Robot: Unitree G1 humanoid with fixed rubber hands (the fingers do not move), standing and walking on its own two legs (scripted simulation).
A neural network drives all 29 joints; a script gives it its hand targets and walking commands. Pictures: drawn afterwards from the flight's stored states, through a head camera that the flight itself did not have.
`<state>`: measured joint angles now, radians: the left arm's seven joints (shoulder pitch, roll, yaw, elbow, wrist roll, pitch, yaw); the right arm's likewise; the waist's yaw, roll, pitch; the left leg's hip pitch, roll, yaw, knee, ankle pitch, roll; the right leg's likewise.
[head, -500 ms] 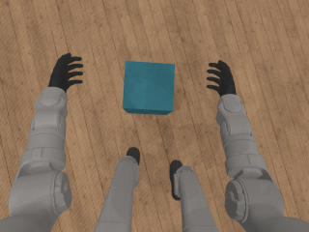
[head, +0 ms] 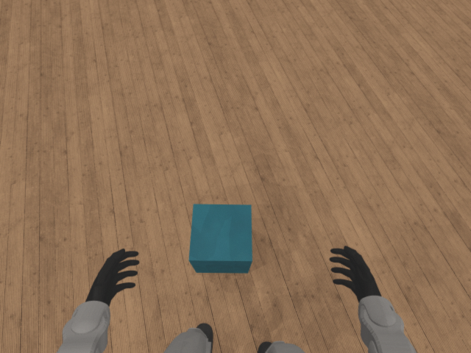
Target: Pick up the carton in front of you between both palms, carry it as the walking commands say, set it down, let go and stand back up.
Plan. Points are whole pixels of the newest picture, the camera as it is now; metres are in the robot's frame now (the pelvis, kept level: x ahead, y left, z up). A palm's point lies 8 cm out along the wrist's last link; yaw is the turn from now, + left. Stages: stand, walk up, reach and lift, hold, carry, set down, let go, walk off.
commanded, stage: let go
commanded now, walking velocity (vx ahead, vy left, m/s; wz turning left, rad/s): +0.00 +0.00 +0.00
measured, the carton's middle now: (222, 240) +0.44 +0.05 -0.64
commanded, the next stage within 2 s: stand in 0.56 s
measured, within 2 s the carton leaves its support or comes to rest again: neither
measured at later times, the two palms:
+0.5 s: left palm (106, 311) +0.17 +0.22 -0.06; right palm (394, 314) +0.18 -0.25 -0.05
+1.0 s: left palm out of the picture +0.09 +0.28 -0.11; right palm (368, 305) +0.19 -0.24 -0.12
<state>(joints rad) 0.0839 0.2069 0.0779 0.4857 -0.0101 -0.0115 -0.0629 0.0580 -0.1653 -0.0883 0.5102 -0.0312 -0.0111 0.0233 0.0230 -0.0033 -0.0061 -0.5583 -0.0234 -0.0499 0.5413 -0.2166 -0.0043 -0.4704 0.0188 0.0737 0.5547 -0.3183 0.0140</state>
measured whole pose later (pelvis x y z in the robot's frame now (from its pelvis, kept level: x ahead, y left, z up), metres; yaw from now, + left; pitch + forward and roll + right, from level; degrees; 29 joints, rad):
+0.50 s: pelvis +0.01 -0.02 +0.01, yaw +0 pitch -4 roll +1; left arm 0.22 0.21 0.05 0.42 0.02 0.14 -0.08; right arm 0.21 -0.20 -0.04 0.43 -0.02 0.13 0.06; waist 0.00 -0.03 0.10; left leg -0.12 -0.02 -0.05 0.42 -0.23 -0.02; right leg -0.04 0.01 0.06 0.45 -0.33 -0.01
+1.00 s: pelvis +0.05 +0.00 -0.02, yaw +9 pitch +5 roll +0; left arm 0.35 0.28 0.02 0.62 0.01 0.02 0.06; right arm 0.30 -0.26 -0.02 0.72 -0.02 -0.04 -0.03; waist 0.04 0.00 -0.08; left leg -0.42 -0.10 -0.16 0.77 -0.42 0.01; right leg -0.24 -0.06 -0.10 0.70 -0.54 0.02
